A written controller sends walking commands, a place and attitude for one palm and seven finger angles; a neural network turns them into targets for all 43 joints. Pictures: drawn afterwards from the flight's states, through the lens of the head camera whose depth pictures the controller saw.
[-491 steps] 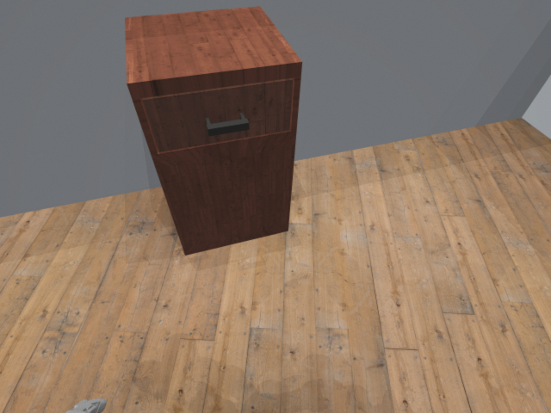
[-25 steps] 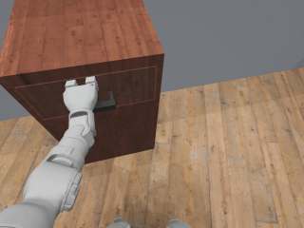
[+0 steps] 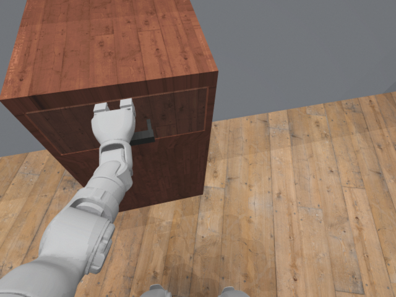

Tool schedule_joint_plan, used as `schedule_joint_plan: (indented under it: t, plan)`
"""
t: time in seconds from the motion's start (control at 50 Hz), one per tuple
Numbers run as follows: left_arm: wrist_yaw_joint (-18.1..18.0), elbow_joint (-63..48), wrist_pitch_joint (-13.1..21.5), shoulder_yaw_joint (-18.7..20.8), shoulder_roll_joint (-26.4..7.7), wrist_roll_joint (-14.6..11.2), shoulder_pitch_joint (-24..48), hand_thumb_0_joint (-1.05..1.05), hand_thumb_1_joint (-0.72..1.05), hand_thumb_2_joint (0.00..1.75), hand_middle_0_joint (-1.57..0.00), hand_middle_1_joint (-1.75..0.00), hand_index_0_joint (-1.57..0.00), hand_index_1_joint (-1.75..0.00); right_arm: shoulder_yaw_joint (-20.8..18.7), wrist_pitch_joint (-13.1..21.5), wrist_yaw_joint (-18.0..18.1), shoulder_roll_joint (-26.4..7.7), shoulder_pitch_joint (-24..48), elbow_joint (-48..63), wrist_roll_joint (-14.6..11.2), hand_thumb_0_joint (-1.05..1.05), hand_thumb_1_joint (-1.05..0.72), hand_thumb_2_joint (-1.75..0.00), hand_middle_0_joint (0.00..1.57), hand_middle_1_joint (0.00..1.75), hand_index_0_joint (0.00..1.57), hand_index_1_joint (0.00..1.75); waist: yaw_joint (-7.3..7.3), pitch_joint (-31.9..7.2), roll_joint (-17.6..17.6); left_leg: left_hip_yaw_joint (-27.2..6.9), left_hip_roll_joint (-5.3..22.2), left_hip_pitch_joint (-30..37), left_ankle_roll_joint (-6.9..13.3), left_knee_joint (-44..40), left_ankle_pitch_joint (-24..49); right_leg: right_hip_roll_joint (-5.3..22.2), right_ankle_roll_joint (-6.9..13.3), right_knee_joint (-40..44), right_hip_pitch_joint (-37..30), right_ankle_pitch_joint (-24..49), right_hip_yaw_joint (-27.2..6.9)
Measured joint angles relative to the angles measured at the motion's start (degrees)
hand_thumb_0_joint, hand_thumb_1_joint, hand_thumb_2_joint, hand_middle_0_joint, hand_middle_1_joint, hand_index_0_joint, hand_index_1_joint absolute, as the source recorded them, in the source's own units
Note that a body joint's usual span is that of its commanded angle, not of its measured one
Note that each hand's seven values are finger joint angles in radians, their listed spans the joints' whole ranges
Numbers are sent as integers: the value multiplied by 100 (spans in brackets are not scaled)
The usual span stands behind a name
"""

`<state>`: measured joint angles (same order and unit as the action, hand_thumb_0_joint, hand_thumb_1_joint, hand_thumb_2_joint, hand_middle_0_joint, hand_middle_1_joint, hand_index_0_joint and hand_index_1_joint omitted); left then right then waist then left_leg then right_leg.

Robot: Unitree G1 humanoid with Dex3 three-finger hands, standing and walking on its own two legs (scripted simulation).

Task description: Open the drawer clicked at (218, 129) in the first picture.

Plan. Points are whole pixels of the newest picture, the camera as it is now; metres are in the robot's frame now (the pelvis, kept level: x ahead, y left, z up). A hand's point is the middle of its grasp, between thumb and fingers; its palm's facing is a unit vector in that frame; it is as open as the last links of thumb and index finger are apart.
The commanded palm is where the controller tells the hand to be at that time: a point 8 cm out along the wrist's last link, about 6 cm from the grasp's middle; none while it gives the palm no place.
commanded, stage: lower the fingers behind the handle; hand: left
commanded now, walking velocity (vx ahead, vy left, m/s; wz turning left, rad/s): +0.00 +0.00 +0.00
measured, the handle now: (130, 132) +0.53 +0.14 -0.06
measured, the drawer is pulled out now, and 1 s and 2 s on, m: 0.00 0.00 0.00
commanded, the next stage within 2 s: close the thumb around the handle in 1.62 s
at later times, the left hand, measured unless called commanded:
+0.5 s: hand (126, 145) +0.47 +0.14 -0.04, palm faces -0.04 -0.04 -1.00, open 13.8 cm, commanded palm +0.45 +0.14 +0.01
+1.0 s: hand (126, 149) +0.47 +0.15 -0.05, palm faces -0.02 +0.01 -1.00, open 13.9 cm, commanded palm +0.45 +0.14 -0.02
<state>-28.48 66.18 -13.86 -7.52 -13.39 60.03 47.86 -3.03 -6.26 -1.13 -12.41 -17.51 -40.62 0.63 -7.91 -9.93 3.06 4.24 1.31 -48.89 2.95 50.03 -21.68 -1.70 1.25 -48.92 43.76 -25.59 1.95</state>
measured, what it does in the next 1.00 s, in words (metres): stands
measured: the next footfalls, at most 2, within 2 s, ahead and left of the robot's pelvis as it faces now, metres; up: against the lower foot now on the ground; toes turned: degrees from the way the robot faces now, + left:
none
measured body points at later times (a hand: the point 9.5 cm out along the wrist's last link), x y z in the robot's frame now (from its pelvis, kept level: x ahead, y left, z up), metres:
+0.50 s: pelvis +0.00 -0.01 -0.02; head +0.11 -0.01 +0.42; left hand +0.47 +0.14 +0.01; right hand +0.01 -0.27 -0.15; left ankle +0.01 +0.09 -0.69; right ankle -0.03 -0.11 -0.69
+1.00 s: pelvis -0.02 -0.01 -0.03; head +0.10 +0.00 +0.40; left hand +0.47 +0.14 +0.00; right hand +0.01 -0.27 -0.16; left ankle +0.01 +0.09 -0.69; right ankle -0.03 -0.11 -0.69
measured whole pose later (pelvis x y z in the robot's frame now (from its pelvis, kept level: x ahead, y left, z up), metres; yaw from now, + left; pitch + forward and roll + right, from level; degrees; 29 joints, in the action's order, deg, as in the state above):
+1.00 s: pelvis -0.02 -0.01 -0.03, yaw +0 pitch +26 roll -2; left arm -33.1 71.7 -14.1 -7.9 -14.8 61.8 52.1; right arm -2.4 -3.3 -1.7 -12.6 -17.5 -42.0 1.7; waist -9.7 -11.9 3.4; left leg 2.6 1.8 -62.2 2.7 60.9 -24.5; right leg -1.9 1.8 -59.8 56.5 -29.1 3.7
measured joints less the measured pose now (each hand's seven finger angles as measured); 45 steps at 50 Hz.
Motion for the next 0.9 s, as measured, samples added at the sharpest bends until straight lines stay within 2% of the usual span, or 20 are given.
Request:
schedule_joint_plan:
  t: [0.12,0.26,0.44,0.54,0.74,0.9]
  plan:
    - [72,-38,164,-41,-96,0,-132,0,-49,30,-32,-120,-31,-121,-3,49,32,9,-137,-69,-12,1,-91,-90,21,30,20,30,19,7,-15,-38,2,37,-25,-30,6,-9,25,38,-52,-3,35]
    - [-29,13,356,-49,-139,78,-143,0,-49,30,-32,-120,-31,-121,-56,139,2,-28,-175,-165,30,1,-91,-90,21,30,21,30,-15,-46,-6,-98,9,-238,-45,188,-67,-12,49,-166,196,-94,97]
    - [-255,117,237,127,-109,133,7,0,-49,30,-32,-120,-32,-121,-74,157,-52,-22,-87,-186,92,1,-91,-90,20,30,20,30,-100,-100,23,-84,47,-629,-48,496,-178,-34,60,-491,602,-207,84]
    - [-222,157,147,220,-138,111,3,0,-49,30,-32,-120,-32,-121,-31,164,-52,20,-85,-151,92,1,-91,-90,20,30,20,30,-124,-117,34,-71,65,-710,-51,561,-205,-49,63,-561,692,-229,69]
    - [-289,123,333,146,-150,177,-91,0,-49,30,-31,-121,-32,-121,-14,235,-57,46,-120,-183,111,1,-91,-90,21,30,21,30,-76,-184,43,-114,63,-892,-53,752,-267,-45,70,-739,850,-304,113]
    - [-465,354,128,69,-125,181,194,0,-49,30,-31,-125,-32,-121,23,268,-65,8,-22,-176,116,1,-91,-90,21,30,21,30,-135,-192,37,-151,53,-1161,-37,961,-284,-27,64,-952,1100,-343,157]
